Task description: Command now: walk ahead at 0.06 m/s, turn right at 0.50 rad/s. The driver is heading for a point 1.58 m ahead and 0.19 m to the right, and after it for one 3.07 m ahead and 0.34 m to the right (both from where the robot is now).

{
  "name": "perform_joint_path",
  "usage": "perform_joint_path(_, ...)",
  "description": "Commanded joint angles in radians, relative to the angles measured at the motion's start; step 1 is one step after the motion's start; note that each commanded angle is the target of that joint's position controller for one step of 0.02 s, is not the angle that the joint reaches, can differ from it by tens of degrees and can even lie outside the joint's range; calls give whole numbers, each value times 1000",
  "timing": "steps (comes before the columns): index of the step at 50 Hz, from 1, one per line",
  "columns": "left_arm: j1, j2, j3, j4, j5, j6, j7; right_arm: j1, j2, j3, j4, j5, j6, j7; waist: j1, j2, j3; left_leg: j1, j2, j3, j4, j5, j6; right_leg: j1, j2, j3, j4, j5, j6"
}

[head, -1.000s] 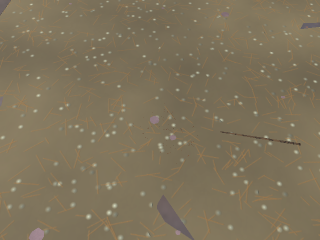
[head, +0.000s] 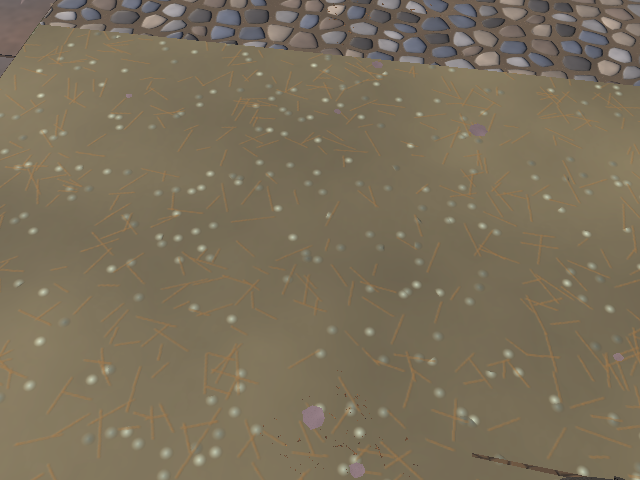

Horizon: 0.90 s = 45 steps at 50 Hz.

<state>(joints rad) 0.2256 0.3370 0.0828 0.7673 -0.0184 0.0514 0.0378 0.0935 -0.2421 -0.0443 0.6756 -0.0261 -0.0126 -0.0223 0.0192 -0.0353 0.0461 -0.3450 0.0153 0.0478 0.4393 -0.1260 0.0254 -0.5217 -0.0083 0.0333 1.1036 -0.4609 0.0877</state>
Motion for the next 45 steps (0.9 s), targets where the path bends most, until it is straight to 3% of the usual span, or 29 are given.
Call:
perform_joint_path(1,53,39,11,-73,5,6,-4,-25,-151,-45,-42,1,-8,-12,1,185,-124,118,252,-148,-171,172,213,10,-46,-6,-74,71,8)
perform_joint_path(3,18,29,3,-96,8,3,-17,-30,-171,-53,-33,6,-3,-15,-11,178,-144,127,268,-118,-167,189,217,64,-58,-21,-177,100,-6)
perform_joint_path(7,-6,60,10,-125,6,6,-41,-14,-211,-67,-8,23,8,-8,-18,185,-151,161,305,-95,-133,183,201,148,-46,-64,-331,116,-47)
perform_joint_path(9,30,62,17,-118,7,8,-51,-29,-219,-70,4,43,13,-7,15,175,-146,147,295,-61,-70,136,152,239,-23,-97,-496,207,-88)
perform_joint_path(10,57,74,25,-107,11,8,-50,-4,-201,-67,20,50,15,-6,22,150,-145,110,265,-26,-6,62,103,314,1,-95,-579,264,-118)
perform_joint_path(11,82,125,42,-107,15,7,-41,47,-161,-60,42,41,18,-2,16,18,-122,3,199,55,152,-77,15,406,-59,29,-696,424,-168)
perform_joint_path(12,76,243,63,-141,14,7,-19,63,-103,-40,7,-13,19,5,-30,-309,-103,-283,41,137,475,-505,-103,522,-326,401,-729,755,-311)
perform_joint_path(13,86,240,57,-162,54,-15,-30,-57,-146,-54,-26,-2,15,-7,58,-237,-134,-342,-20,-46,647,-564,-100,417,-383,495,-780,698,-441)
perform_joint_path(14,50,213,49,-160,59,-36,-35,-74,-172,-64,-25,22,18,-14,38,-145,-113,-350,1,-93,709,-477,-83,398,-325,410,-790,615,-407)
perform_joint_path(15,-9,185,44,-163,39,-47,-32,-42,-175,-70,-7,27,22,-21,2,-106,-97,-359,13,-108,701,-380,-72,391,-271,345,-782,553,-347)
perform_joint_path(16,-46,149,33,-171,20,-48,-26,-21,-178,-74,16,18,26,-30,-10,-82,-105,-354,22,-117,693,-325,-76,394,-241,315,-773,531,-309)
perform_joint_path(17,-70,136,25,-177,12,-45,-19,-3,-178,-77,22,12,27,-33,-25,-90,-111,-322,13,-114,706,-278,-85,373,-220,289,-769,571,-300)
perform_joint_path(19,-58,119,17,-183,17,-41,-10,15,-163,-76,24,20,21,-27,-31,-93,-143,-286,-8,-115,707,-224,-96,383,-196,275,-762,611,-303)
perform_joint_path(24,-33,137,25,-187,12,-31,4,-24,-135,-61,13,27,12,-17,-4,-100,-139,-256,-21,-133,457,-186,-119,437,-180,316,-744,523,-304)
perform_joint_path(28,-42,132,21,-187,23,-24,-6,-16,-141,-55,17,34,8,-1,12,-123,-131,-114,-18,-115,335,-222,-113,361,-180,344,-730,518,-318)
perform_joint_path(31,-55,123,13,-180,21,-18,-16,-9,-144,-52,15,37,0,10,16,-119,-123,-44,-19,-104,239,-241,-96,356,-181,383,-702,571,-320)
perform_joint_path(33,-85,105,3,-176,11,-16,-16,31,-130,-47,28,35,-9,19,-20,-105,-124,55,-22,-90,53,-130,-72,343,-151,381,-668,578,-291)
perform_joint_path(34,-80,89,-3,-169,7,-17,-15,53,-129,-45,35,26,-15,23,-38,-86,-121,143,-7,-98,-76,20,-52,310,-122,370,-658,525,-253)
perform_joint_path(35,-46,62,-12,-163,22,-24,-14,67,-175,-51,29,8,-18,20,-21,-14,-141,242,94,-181,-87,163,-17,253,-76,327,-609,391,-195)
perform_joint_path(36,19,37,-18,-160,39,-35,-19,46,-247,-62,21,-2,-14,14,47,188,-150,289,232,-319,-70,387,72,179,48,201,-497,127,-137)
perform_joint_path(37,-12,53,-14,-166,39,-39,-17,13,-183,-42,30,-9,-14,16,39,259,-132,189,298,-398,-98,310,190,185,56,127,-498,15,-90)
perform_joint_path(38,-28,89,-4,-151,37,-38,-13,-27,-143,-29,16,-2,-17,19,26,215,-108,165,266,-370,-111,232,192,219,33,113,-485,33,-68)
perform_joint_path(39,-60,78,-3,-153,36,-35,-11,-25,-148,-29,26,4,-19,18,16,209,-104,180,219,-336,-97,178,152,224,29,103,-527,116,-63)
perform_joint_path(41,-55,26,-17,-135,51,-24,-14,-24,-129,-14,39,15,-27,25,17,195,-102,128,145,-275,-78,93,75,350,-3,124,-658,283,-56)
perform_joint_path(43,-56,55,-9,-120,46,-23,-20,19,-150,-13,50,17,-29,30,-6,117,-73,66,82,-224,-82,-28,24,390,5,106,-641,317,-87)
perform_joint_path(45,-58,64,-2,-116,43,-30,-17,-5,-188,-20,38,27,-26,32,-1,109,-43,53,71,-237,-62,-41,28,369,9,82,-628,303,-103)
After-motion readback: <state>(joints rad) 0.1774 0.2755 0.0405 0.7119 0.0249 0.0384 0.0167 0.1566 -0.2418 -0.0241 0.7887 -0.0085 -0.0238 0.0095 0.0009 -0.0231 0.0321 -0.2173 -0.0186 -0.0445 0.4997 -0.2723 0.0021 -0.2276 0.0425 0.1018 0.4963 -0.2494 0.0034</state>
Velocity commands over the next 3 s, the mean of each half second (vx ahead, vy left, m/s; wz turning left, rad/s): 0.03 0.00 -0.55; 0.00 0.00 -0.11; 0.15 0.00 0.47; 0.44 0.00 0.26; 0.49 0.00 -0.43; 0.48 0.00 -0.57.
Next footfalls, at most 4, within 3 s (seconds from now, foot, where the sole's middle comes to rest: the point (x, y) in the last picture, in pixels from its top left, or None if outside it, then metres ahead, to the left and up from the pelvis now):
0.22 right None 0.04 -0.15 -0.78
0.70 left None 0.12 0.08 -0.78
1.36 left None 0.09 0.11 -0.78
1.82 right None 0.45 -0.08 -0.77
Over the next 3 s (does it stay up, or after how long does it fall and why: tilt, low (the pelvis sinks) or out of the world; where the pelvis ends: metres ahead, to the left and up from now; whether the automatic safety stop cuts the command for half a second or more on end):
stays up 0.88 -0.03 0.00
